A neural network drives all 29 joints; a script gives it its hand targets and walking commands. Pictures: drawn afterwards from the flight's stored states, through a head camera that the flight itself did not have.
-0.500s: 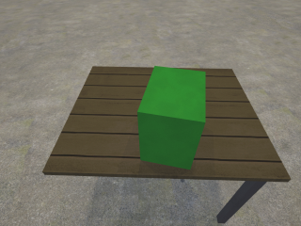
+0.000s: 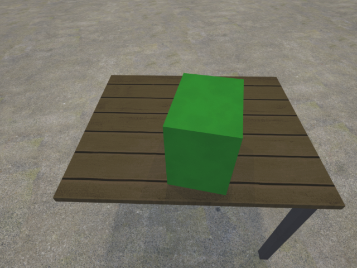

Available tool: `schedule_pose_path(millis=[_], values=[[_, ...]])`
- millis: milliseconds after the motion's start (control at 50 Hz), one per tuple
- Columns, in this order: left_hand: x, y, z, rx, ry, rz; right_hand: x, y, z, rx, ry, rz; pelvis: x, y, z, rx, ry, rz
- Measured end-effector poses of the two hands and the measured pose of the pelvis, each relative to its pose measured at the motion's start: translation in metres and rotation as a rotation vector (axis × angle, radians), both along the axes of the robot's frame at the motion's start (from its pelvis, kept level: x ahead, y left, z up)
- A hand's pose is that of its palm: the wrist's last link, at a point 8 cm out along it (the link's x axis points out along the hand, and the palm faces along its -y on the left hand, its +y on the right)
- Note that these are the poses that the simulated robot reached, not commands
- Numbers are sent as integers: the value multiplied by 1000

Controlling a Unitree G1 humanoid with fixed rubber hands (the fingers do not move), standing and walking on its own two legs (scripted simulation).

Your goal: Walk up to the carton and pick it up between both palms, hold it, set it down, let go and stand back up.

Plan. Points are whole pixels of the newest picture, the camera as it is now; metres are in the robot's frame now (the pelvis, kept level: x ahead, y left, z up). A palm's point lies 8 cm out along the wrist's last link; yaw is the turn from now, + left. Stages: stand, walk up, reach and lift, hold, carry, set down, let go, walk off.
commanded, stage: stand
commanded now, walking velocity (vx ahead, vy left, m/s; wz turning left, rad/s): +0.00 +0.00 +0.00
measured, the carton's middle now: (204, 133) +0.51 -0.05 +0.00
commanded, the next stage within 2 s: none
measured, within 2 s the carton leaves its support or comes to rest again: neither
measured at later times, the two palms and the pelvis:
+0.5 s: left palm out of the picture +0.01 +0.22 -0.13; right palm out of the picture +0.01 -0.25 -0.14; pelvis +0.02 -0.02 +0.00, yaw +0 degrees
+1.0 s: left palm out of the picture +0.02 +0.20 -0.13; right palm out of the picture +0.02 -0.25 -0.14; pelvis +0.03 -0.03 +0.00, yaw +0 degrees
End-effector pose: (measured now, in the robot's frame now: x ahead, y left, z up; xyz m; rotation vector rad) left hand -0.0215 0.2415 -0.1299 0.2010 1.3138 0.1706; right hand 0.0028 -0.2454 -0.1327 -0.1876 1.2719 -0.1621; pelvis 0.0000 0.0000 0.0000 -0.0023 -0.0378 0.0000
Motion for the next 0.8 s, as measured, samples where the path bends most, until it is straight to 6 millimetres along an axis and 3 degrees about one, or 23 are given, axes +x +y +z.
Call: schedule_pose_path(millis=[520,800], values=[[34,-27,-2,-20,-8,5,8,-6,-4,18,55,-6,20,-18,3,1,9,4],[38,-34,-2,-22,17,17,16,-8,-4,21,77,-8,28,-23,4,1,11,3]])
